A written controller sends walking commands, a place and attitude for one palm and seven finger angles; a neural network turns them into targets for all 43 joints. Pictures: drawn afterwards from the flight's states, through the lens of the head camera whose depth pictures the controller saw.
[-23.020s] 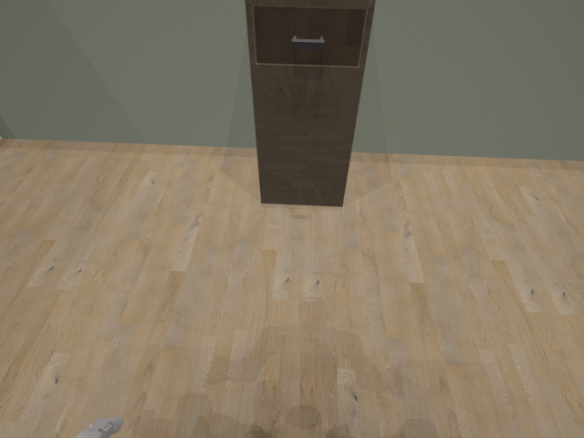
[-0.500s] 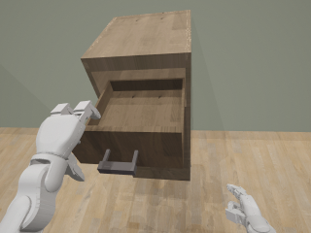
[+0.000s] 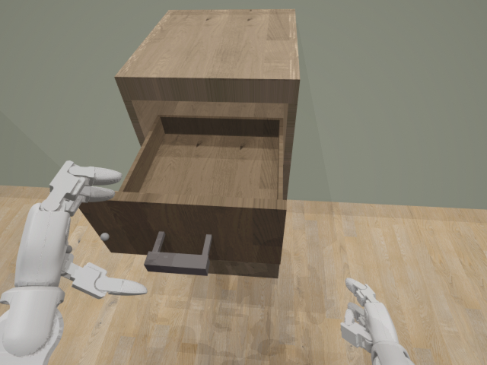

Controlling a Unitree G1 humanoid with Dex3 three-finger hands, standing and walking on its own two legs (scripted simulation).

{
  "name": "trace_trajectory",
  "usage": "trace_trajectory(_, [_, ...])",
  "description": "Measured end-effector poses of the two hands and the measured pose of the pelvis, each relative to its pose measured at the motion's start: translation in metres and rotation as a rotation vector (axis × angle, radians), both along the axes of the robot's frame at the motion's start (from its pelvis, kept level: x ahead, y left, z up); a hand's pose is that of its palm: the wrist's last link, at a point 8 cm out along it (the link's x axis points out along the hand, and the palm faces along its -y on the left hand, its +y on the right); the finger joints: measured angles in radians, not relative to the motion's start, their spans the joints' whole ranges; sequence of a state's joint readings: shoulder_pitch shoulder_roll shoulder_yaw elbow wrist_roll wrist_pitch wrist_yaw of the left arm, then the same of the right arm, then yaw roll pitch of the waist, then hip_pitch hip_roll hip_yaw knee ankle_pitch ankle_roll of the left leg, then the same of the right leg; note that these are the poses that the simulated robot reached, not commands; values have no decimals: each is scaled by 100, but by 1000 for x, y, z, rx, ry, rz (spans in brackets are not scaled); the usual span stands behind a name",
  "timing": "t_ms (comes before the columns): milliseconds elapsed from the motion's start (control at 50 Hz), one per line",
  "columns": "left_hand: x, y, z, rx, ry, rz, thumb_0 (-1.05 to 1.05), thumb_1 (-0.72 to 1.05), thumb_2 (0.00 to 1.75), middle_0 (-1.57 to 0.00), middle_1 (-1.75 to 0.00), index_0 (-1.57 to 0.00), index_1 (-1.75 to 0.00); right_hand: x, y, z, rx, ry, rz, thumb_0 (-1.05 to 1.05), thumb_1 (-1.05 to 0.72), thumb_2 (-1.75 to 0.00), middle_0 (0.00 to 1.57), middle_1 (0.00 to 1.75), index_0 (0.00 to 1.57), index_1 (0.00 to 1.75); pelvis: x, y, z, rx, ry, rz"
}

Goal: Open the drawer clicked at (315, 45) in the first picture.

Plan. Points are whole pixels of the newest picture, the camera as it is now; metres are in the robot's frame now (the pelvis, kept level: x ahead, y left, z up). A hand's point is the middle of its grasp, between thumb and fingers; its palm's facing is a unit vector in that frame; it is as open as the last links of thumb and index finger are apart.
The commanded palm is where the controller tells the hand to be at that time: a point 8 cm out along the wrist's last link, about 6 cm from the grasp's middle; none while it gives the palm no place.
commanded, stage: draw the hand back to the body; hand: left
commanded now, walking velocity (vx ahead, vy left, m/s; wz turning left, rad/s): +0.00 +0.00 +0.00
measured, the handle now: (181, 251) +0.29 +0.16 +0.02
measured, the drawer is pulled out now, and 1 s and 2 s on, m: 0.30 0.30 0.30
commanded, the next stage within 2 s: step back with the hand held close in 0.84 s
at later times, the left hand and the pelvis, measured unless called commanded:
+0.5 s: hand (73, 224) +0.21 +0.24 +0.19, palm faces +0.41 -0.81 -0.43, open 9.9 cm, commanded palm +0.16 +0.28 +0.20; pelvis +0.02 +0.01 +0.00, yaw +0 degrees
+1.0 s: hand (59, 236) +0.20 +0.24 +0.20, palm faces +0.46 -0.79 -0.41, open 7.5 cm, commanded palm +0.14 +0.28 +0.20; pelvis +0.01 +0.00 +0.00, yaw +1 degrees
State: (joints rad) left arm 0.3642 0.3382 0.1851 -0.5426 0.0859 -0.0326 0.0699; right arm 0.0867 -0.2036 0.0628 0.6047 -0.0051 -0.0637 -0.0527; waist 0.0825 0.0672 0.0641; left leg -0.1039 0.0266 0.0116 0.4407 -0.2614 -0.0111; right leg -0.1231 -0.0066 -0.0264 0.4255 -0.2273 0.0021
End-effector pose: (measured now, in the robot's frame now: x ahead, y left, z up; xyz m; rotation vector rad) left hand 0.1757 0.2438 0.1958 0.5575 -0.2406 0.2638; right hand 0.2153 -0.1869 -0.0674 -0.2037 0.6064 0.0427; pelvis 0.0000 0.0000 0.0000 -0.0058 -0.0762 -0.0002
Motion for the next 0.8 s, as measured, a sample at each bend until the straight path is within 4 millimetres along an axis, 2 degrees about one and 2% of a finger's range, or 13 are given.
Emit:
trace_trajectory(60, [-2, 2, 6, -92, -101, -2, -1, -37, 35, -31, -111, -30, -112, -10, -6, 1, -40, -6, -11, 1, -90, -90, 20, 30, 20, 30, 6, 0, 0, -4, -6, 2])
trace_trajectory(120, [-2, 9, 15, -103, -163, 11, -1, -28, 39, -30, -106, -30, -106, -18, -13, -3, -59, 12, -27, 1, -90, -90, 20, 30, 20, 30, 11, 1, 0, -6, -9, 4])
trace_trajectory(180, [1, 15, 19, -93, -182, 22, -1, -19, 43, -29, -100, -29, -100, -24, -19, -7, -68, 37, -46, 1, -90, -90, 20, 30, 20, 30, 15, 2, 0, -7, -7, 2])
trace_trajectory(260, [6, 21, 14, -90, -152, 31, -1, -6, 49, -28, -92, -27, -92, -27, -25, -11, -72, 61, -69, 1, -90, -90, 21, 30, 20, 30, 18, 4, 1, -7, 2, -2])
trace_trajectory(380, [6, 25, 7, -71, -84, 43, -1, 14, 57, -26, -78, -26, -79, -22, -28, -12, -68, 56, -90, 1, -90, -90, 20, 30, 20, 30, 22, 5, 1, -7, 16, -7])
trace_trajectory(520, [-4, 33, 13, -35, -84, 86, 0, 38, 68, -25, -63, -24, -63, -7, -23, -9, -50, 24, -84, 1, -90, -90, 20, 30, 20, 30, 24, 5, 1, -9, 18, -3])
trace_trajectory(620, [-10, 41, 11, -46, -80, 138, 0, 56, 75, -23, -51, -23, -52, 0, -18, -6, -39, 9, -69, 1, -90, -90, 21, 30, 20, 30, 22, 4, 1, -9, 15, 2])
trace_trajectory(800, [-18, 34, 7, -80, -79, 138, 1, 81, 86, -21, -35, -21, -36, -1, -16, -4, -40, -8, -44, 1, -90, -90, 21, 30, 20, 30, 18, 1, 1, -8, 6, 11])
